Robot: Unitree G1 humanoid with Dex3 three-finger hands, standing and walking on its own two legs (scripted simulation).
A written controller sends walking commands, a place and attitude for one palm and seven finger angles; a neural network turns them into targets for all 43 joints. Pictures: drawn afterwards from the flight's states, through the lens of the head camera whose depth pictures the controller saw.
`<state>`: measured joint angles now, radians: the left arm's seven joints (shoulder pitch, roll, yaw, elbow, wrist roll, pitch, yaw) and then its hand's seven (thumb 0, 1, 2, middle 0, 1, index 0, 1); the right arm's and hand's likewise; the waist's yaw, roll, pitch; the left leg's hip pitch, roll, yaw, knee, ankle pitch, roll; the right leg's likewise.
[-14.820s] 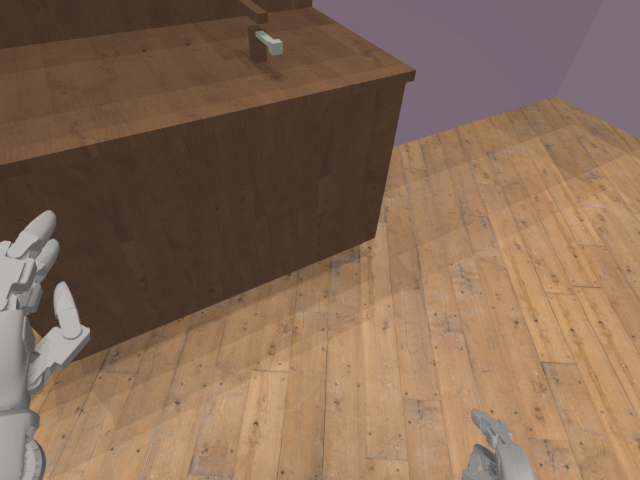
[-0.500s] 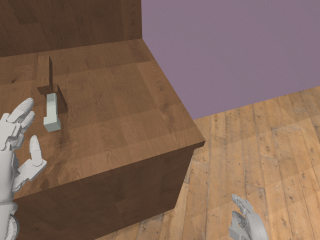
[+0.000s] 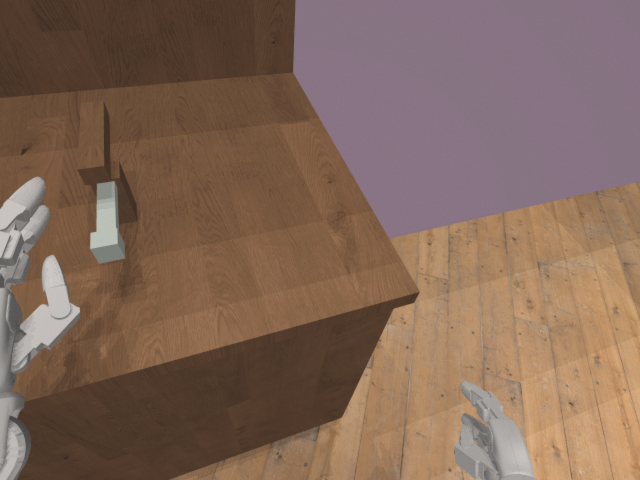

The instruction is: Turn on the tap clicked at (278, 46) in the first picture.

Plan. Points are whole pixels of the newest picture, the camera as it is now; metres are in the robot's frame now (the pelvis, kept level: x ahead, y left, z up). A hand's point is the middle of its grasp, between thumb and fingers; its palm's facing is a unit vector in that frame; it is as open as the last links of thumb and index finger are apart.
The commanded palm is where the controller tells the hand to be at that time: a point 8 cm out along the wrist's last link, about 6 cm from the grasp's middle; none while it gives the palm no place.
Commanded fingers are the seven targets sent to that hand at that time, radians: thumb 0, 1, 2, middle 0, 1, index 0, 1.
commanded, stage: come to a stop and stand still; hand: left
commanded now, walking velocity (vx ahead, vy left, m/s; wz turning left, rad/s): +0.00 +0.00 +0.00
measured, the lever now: (108, 245) +0.33 +0.28 +0.10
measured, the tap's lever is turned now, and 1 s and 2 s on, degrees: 0 0 0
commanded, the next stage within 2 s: look again from close up in 0.08 s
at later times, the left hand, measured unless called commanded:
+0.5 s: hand (64, 310) +0.22 +0.26 +0.15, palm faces +0.39 -0.86 -0.34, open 7.4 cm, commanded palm +0.16 +0.29 +0.18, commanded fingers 0.00 0.90 0.90 -0.20 -0.30 -0.20 -0.30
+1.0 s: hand (56, 359) +0.18 +0.24 +0.15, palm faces +0.52 -0.80 -0.29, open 7.4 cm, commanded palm +0.14 +0.27 +0.17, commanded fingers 0.00 0.90 0.90 -0.20 -0.30 -0.20 -0.30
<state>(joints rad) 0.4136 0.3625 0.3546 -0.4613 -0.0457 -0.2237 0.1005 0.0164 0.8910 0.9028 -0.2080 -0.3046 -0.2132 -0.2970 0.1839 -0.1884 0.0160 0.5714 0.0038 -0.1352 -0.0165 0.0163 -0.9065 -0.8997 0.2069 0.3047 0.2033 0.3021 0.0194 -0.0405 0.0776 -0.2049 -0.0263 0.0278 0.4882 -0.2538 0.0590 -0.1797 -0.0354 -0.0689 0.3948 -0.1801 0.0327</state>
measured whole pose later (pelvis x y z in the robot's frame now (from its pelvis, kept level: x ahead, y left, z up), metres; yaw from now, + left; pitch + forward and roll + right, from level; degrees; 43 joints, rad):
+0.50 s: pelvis +0.00 +0.01 +0.00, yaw +0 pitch -2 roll -2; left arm 0.42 0.35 0.35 -0.47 -0.04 -0.21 0.11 0.02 0.89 0.90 -0.21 -0.30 -0.21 -0.30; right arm 0.20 -0.18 0.01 0.58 0.01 -0.11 -0.02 0.02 -0.91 -0.90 0.21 0.30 0.20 0.30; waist 0.02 -0.03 0.09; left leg -0.20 -0.04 0.03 0.48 -0.26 0.07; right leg -0.17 -0.05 -0.07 0.39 -0.18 0.04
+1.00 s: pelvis -0.02 -0.04 -0.02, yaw +3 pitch -1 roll +0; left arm 0.32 0.38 0.37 -0.35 -0.12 -0.12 0.11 0.02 0.89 0.90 -0.21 -0.31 -0.22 -0.30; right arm 0.15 -0.24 0.02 0.62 0.00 -0.10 -0.03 0.02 -0.91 -0.90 0.21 0.30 0.20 0.30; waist 0.08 0.00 0.00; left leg -0.34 -0.02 -0.03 0.65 -0.29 0.00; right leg -0.32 0.00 -0.09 0.64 -0.30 -0.03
